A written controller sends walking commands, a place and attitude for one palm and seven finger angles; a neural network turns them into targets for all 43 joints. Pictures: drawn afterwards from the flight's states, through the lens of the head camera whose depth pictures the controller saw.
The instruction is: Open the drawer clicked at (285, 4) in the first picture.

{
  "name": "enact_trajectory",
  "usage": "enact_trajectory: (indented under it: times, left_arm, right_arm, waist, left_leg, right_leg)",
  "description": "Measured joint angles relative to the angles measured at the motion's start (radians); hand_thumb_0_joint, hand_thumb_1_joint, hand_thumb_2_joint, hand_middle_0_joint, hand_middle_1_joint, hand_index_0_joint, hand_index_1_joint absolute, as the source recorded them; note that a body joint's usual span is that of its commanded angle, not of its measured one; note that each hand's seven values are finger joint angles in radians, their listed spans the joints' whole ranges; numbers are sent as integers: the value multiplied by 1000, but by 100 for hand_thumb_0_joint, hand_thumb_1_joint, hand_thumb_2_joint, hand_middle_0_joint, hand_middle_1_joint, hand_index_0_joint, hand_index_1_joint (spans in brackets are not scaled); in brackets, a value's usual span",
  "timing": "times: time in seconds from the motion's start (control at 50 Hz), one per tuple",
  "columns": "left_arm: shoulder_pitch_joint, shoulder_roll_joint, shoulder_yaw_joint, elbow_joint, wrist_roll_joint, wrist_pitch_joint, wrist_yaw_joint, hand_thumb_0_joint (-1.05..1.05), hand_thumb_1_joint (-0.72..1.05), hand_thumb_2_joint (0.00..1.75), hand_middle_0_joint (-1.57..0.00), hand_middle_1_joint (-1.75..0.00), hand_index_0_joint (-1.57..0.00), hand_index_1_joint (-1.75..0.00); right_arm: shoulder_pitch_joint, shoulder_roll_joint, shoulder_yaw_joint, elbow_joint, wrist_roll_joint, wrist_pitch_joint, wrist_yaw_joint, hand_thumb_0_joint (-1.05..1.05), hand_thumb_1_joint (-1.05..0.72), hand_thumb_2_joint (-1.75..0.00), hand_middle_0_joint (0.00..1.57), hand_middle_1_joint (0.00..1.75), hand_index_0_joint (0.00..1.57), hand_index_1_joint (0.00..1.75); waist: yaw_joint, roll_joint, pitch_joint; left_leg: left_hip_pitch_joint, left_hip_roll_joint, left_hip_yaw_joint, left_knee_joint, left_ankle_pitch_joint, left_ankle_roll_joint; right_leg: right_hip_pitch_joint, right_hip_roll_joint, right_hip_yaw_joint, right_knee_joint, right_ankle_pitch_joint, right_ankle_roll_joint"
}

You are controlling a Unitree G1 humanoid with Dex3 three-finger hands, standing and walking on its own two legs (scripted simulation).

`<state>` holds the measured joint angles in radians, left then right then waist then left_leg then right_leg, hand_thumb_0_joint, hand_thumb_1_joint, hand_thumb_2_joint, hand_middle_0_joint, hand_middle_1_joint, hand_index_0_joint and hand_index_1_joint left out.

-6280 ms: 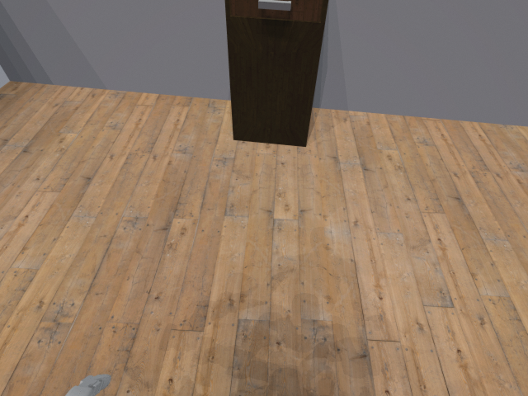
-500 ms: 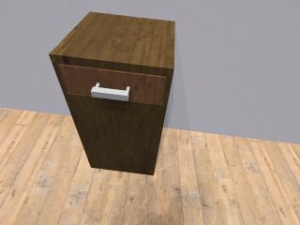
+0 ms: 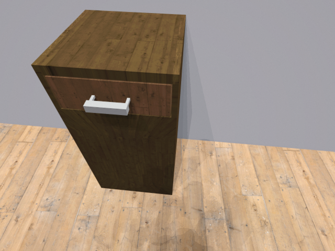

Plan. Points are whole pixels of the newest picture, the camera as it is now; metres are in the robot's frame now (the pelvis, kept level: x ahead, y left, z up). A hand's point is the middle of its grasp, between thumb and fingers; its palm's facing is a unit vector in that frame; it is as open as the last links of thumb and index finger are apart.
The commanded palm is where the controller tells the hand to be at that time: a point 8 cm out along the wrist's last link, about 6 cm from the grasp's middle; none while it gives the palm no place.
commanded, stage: come to a stop and stand still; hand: left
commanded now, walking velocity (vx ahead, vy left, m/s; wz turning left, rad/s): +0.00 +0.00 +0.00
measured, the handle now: (108, 103) +0.55 +0.23 +0.01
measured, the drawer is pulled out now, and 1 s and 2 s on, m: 0.00 0.00 0.00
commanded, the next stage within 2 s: look again from close up in 0.26 s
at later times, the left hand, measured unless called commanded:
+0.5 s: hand out of the picture -0.03 +0.17 -0.18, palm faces +0.00 -0.99 -0.17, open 7.4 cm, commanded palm none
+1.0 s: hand out of the picture +0.00 +0.22 -0.17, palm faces -0.07 -0.97 -0.22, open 7.3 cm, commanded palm +0.10 +0.26 -0.06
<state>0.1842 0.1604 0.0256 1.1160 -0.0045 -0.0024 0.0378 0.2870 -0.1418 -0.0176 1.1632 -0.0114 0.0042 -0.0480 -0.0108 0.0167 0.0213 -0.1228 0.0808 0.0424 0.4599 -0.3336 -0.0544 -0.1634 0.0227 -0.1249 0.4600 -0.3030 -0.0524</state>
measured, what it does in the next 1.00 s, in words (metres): stands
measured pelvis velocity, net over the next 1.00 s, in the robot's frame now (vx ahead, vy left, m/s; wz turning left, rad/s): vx -0.01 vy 0.05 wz -0.05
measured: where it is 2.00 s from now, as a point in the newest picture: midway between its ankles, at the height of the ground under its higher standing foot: outside the picture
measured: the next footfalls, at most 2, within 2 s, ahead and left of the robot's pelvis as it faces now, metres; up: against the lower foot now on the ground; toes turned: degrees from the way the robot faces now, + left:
none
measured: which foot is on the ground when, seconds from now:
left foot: down 0.00-1.00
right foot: down 0.00-1.00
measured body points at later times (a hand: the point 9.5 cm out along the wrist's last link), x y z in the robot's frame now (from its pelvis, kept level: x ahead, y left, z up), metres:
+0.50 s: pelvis -0.02 +0.02 +0.00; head +0.01 +0.01 +0.45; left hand -0.03 +0.23 -0.16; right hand +0.00 -0.22 -0.16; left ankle -0.04 +0.13 -0.74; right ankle -0.03 -0.08 -0.74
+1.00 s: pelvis -0.01 +0.05 +0.00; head +0.01 +0.04 +0.45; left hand +0.01 +0.27 -0.15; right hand -0.04 -0.16 -0.17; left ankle -0.04 +0.13 -0.74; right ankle -0.03 -0.08 -0.74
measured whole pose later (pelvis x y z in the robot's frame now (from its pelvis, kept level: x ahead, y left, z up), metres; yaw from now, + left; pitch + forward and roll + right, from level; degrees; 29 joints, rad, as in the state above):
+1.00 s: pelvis -0.01 +0.05 +0.00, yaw -3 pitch +1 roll +0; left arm 0.32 0.15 -0.02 0.97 0.05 0.06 0.05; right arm 0.35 -0.13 0.03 1.07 0.00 -0.03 -0.03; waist 0.01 0.02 0.03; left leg -0.18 -0.01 0.10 0.49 -0.32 0.04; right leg -0.23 -0.04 -0.05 0.52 -0.30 0.01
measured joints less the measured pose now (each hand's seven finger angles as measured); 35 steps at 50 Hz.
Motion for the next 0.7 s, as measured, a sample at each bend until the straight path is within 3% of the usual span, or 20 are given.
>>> enact_trajectory:
  times: [0.36,0.46,0.52,0.7]
  left_arm:
    - [92,-24,-25,37,4,-2,-5,1,92,90,-20,-30,-20,-30]
    - [114,-52,-37,2,19,-42,10,1,91,90,-20,-30,-20,-30]
    - [122,-53,-41,-1,16,-27,1,1,91,90,-20,-30,-20,-30]
    - [108,-20,-36,-15,14,0,-14,1,91,90,-20,-30,-20,-30]
  right_arm:
    - [-44,-16,15,-14,2,-3,-4,0,-92,-90,20,29,20,30]
    - [-58,-37,-2,-86,9,7,15,1,-93,-90,20,29,20,30]
    - [-46,-39,-3,-111,4,-9,20,0,-93,-90,20,29,19,30]
    - [37,-4,31,-92,-7,-16,22,1,-93,-90,20,29,20,30]
  waist:
    - [26,0,4]
    - [23,29,37]
    - [7,35,39]
    - [21,0,0]
  left_leg:
    - [57,-2,16,-78,32,0]
    - [-94,-3,0,155,-43,46]
    - [-95,-20,4,101,-3,55]
    - [-64,-85,43,52,15,94]
  right_leg:
    - [44,4,13,-60,29,1]
    - [-10,16,20,-39,51,8]
    - [-40,7,21,21,28,19]
    - [-54,-57,59,55,15,56]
